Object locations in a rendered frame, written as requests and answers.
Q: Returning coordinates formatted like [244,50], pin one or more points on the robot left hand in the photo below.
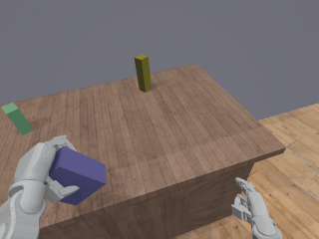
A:
[36,164]

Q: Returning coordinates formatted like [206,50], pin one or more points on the table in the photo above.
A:
[172,154]

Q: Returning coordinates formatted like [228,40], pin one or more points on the robot right hand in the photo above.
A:
[247,208]

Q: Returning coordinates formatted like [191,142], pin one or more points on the robot left forearm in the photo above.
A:
[20,215]

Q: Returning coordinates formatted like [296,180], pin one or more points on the sponge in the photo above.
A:
[71,168]

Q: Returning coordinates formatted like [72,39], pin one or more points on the robot right forearm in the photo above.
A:
[263,227]

